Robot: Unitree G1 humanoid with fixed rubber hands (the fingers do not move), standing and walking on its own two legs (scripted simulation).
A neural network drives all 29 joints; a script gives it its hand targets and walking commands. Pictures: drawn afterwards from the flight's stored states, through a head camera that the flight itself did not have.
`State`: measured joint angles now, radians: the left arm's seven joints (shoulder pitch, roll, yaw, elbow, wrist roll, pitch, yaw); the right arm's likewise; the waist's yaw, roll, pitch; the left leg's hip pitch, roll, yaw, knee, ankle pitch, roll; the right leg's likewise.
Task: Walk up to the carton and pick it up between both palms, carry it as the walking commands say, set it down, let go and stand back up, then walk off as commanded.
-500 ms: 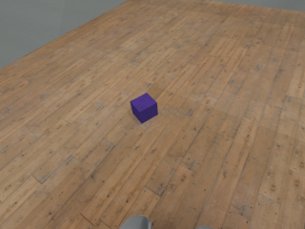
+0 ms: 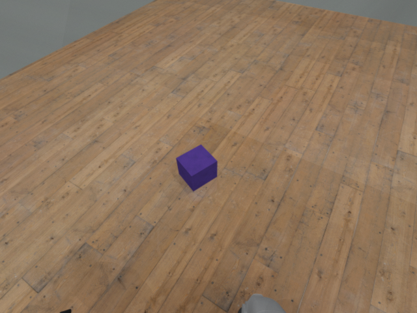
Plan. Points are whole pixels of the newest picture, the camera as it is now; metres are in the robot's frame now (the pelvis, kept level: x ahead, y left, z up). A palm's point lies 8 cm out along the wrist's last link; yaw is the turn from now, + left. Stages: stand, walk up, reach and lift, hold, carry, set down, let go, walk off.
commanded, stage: walk up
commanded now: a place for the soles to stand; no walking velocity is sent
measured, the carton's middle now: (197, 167) +0.94 +0.07 -0.68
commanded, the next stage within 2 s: none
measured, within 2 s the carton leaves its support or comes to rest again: neither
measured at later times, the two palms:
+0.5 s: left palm (22, 274) +0.23 +0.42 -0.10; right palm (332, 262) +0.22 -0.25 -0.08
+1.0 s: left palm (38, 206) +0.40 +0.46 -0.11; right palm (290, 201) +0.38 -0.20 -0.10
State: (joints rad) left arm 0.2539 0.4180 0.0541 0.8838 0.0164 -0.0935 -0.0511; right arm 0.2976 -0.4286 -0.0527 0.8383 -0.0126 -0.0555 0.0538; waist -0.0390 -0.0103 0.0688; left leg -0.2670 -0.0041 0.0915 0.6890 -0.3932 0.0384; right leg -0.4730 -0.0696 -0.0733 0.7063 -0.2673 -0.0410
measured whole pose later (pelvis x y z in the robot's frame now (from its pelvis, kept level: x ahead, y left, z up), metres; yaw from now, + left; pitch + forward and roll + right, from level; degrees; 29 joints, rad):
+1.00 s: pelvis +0.33 +0.13 -0.02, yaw -3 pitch -3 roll +0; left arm 0.28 0.43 0.06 0.84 0.01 -0.01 -0.02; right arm 0.28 -0.43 -0.06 0.88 -0.03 -0.09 0.02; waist 0.03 -0.03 0.06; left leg -0.44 0.04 0.08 0.79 -0.28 0.02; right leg -0.40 -0.08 0.03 0.96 -0.48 -0.03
